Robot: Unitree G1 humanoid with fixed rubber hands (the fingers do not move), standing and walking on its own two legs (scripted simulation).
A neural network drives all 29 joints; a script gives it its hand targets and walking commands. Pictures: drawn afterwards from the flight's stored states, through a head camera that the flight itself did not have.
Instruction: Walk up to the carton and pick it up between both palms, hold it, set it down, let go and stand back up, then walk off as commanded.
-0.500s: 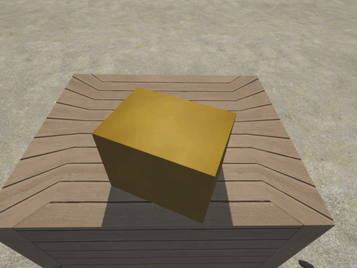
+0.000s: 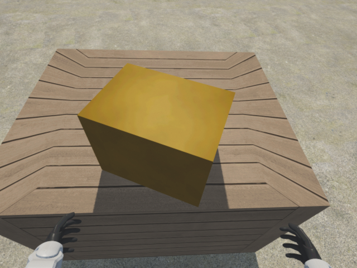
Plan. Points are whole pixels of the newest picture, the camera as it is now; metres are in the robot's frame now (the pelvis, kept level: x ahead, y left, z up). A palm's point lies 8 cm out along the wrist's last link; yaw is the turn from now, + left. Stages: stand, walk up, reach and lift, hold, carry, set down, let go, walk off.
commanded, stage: reach and lift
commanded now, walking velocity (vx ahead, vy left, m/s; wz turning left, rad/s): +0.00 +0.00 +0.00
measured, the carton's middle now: (162, 134) +0.45 +0.04 +0.01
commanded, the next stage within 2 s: none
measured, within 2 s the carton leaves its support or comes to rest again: neither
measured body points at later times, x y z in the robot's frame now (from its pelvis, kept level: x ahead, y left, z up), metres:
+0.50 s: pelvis +0.01 +0.01 +0.02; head +0.02 +0.04 +0.46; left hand +0.17 +0.31 -0.05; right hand +0.17 -0.23 -0.05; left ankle +0.00 +0.13 -0.72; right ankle +0.03 -0.13 -0.72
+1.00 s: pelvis +0.03 +0.03 +0.02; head +0.04 +0.06 +0.47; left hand +0.21 +0.34 -0.01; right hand +0.18 -0.19 -0.01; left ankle +0.00 +0.13 -0.72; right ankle +0.03 -0.13 -0.72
